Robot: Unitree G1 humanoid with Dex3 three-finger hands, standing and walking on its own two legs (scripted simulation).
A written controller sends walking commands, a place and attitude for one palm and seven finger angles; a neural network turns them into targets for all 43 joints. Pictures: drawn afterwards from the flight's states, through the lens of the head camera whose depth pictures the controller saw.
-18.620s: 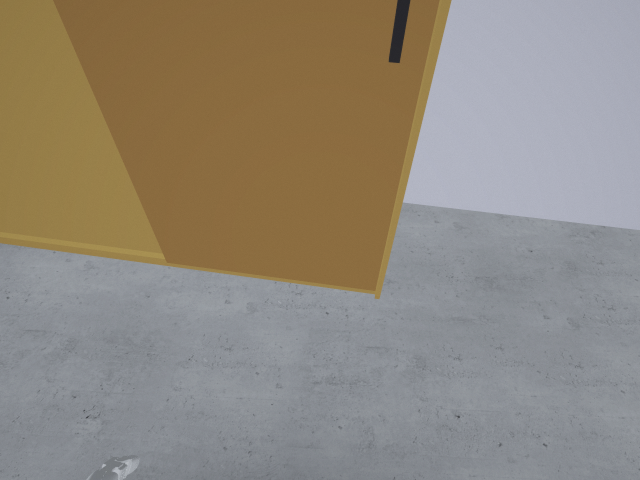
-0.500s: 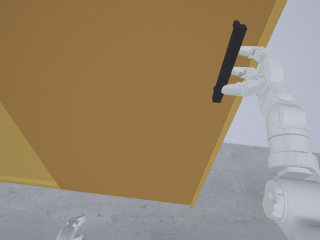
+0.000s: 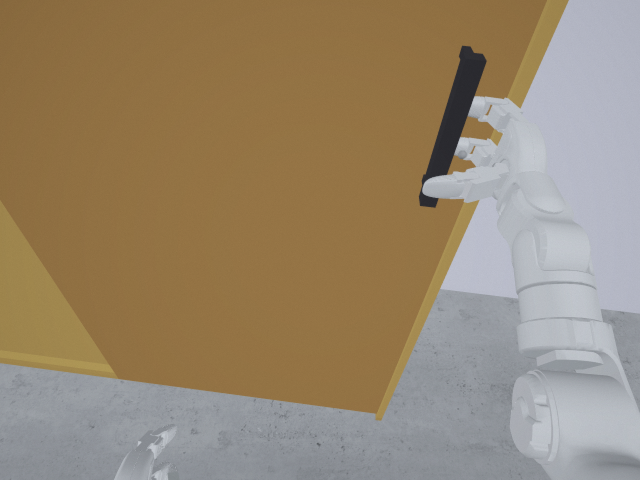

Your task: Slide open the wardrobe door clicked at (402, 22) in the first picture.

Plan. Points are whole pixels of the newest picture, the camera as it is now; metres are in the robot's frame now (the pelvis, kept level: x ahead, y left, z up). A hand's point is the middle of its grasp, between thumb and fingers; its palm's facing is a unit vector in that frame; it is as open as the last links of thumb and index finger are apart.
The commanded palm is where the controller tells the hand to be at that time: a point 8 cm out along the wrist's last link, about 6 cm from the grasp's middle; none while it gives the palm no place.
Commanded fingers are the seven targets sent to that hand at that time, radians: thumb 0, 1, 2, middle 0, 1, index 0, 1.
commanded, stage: slide the fingers in behind the handle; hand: right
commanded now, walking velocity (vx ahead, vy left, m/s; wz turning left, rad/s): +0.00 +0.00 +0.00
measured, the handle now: (445, 132) +0.49 -0.11 +0.24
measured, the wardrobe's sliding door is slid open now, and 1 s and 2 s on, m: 0.00 0.00 0.00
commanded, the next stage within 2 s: grip the handle and tug to test in 1.30 s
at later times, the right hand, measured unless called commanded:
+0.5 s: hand (453, 152) +0.43 -0.11 +0.25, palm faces +0.05 +1.00 +0.01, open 14.0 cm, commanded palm +0.40 -0.16 +0.24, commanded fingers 0.00 0.50 -0.30 0.30 1.20 0.30 1.20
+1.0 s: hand (436, 151) +0.43 -0.09 +0.24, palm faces +0.02 +1.00 +0.02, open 14.0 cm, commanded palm +0.41 -0.15 +0.24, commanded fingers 0.00 0.50 -0.30 0.30 1.20 0.30 1.20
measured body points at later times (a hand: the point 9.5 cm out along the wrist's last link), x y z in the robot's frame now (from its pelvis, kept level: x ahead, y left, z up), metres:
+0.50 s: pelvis +0.01 +0.01 +0.00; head -0.02 +0.03 +0.45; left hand +0.16 +0.25 -0.10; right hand +0.42 -0.16 +0.25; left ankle -0.02 +0.11 -0.74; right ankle +0.02 -0.11 -0.74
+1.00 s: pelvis +0.01 +0.01 +0.00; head -0.01 +0.02 +0.45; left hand +0.16 +0.24 -0.10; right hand +0.42 -0.15 +0.24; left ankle -0.02 +0.11 -0.74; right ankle +0.02 -0.11 -0.74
